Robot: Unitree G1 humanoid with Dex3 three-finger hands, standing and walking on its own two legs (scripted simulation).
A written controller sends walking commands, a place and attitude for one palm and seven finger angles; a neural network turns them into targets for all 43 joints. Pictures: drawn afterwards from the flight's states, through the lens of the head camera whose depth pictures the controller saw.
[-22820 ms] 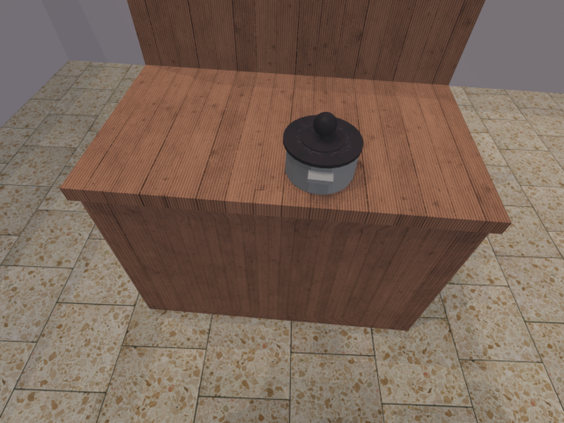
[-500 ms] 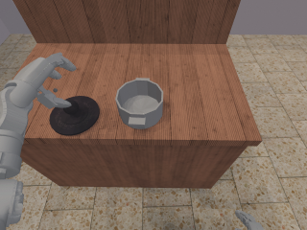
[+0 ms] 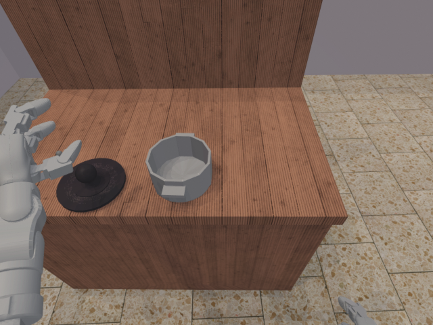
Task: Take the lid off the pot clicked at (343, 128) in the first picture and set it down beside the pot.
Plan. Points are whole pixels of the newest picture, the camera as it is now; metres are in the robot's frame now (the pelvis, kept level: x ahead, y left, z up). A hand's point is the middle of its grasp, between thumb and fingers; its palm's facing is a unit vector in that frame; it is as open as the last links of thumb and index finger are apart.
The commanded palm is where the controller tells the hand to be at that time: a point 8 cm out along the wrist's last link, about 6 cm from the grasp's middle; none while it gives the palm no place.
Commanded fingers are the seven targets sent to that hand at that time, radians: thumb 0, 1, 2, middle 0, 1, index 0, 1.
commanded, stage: draw the hand back to the body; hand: left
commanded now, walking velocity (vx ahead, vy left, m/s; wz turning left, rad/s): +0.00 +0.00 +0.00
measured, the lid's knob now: (86, 173) +0.46 +0.37 -0.03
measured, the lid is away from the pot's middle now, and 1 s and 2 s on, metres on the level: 0.24 0.24 0.24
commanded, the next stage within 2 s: step back with the hand held close in 1.20 s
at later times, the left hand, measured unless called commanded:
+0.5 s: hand (45, 196) +0.26 +0.27 +0.16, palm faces +0.45 -0.85 -0.27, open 7.6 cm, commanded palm +0.20 +0.30 +0.18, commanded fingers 0.00 0.90 0.90 -0.20 -0.30 -0.20 -0.30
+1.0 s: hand (23, 254) +0.18 +0.26 +0.15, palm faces +0.38 -0.86 -0.34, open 7.4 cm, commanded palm +0.11 +0.30 +0.17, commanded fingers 0.00 0.90 0.90 -0.20 -0.30 -0.20 -0.30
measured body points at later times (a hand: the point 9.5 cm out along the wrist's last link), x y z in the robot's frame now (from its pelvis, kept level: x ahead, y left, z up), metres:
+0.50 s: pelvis -0.01 +0.00 +0.00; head -0.02 -0.02 +0.45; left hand +0.23 +0.32 +0.18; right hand +0.18 -0.23 -0.09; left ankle -0.02 +0.13 -0.74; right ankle -0.04 -0.12 -0.74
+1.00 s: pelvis -0.02 +0.02 +0.00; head -0.05 +0.00 +0.45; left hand +0.15 +0.30 +0.17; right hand +0.17 -0.20 -0.07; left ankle -0.02 +0.13 -0.74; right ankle -0.04 -0.12 -0.74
